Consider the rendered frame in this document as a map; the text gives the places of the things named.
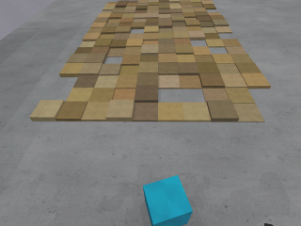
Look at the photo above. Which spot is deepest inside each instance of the carton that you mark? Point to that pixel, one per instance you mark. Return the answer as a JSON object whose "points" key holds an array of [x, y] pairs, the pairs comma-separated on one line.
{"points": [[167, 202]]}

